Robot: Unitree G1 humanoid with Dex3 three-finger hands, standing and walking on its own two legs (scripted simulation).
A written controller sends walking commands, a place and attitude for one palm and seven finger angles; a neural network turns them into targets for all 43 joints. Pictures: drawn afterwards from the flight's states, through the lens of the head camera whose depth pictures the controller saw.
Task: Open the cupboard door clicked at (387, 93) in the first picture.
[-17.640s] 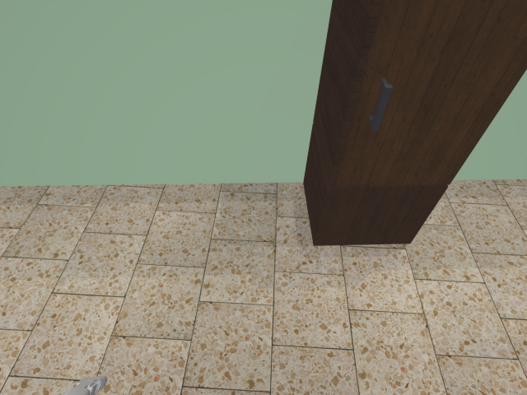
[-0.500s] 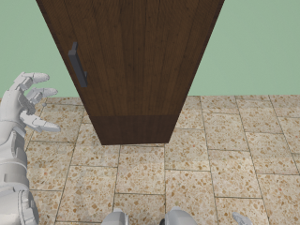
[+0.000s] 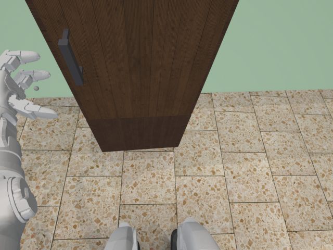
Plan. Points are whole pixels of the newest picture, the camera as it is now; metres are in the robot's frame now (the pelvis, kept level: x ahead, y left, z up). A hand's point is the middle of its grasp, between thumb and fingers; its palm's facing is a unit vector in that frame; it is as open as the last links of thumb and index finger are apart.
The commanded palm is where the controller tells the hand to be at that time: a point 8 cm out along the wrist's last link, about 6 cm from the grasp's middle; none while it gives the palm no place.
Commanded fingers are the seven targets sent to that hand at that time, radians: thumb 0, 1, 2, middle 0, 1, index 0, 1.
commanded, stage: move the hooked fingers beside the handle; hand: left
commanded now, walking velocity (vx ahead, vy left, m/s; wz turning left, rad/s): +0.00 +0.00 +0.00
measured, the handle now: (73, 59) +0.55 +0.22 +0.07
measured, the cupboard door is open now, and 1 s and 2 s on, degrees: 0 0 0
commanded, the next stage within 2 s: slide the fingers in behind the handle in 1.00 s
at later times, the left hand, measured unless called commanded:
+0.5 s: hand (44, 76) +0.50 +0.28 +0.05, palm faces +0.07 -1.00 +0.00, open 14.0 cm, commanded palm +0.48 +0.32 +0.06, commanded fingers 0.00 -0.50 0.30 -0.30 -1.20 -0.30 -1.20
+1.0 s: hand (43, 77) +0.50 +0.27 +0.06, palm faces +0.07 -1.00 +0.01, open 14.0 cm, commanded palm +0.48 +0.31 +0.06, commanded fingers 0.00 -0.50 0.30 -0.30 -1.20 -0.30 -1.20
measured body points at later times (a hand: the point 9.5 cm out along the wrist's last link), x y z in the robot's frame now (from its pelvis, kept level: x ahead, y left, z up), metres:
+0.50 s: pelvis +0.01 +0.01 +0.00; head +0.16 +0.04 +0.42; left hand +0.49 +0.33 +0.06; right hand +0.00 -0.27 -0.10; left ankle +0.01 +0.09 -0.67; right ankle +0.04 -0.13 -0.67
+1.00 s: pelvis +0.01 +0.01 -0.01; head +0.15 +0.05 +0.42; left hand +0.49 +0.33 +0.06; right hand +0.05 -0.27 -0.10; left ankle +0.01 +0.09 -0.67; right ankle +0.04 -0.13 -0.67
